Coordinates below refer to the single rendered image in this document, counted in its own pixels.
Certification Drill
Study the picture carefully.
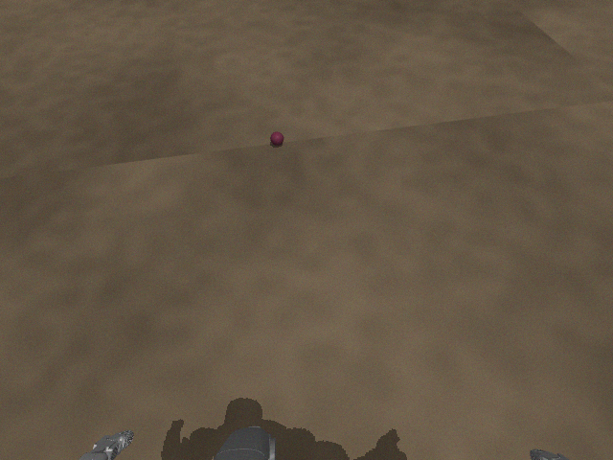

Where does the ball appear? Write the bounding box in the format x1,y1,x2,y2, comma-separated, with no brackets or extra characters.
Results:
270,132,284,146

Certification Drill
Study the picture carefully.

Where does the left robot hand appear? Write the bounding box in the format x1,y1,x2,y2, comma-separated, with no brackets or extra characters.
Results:
79,430,134,460

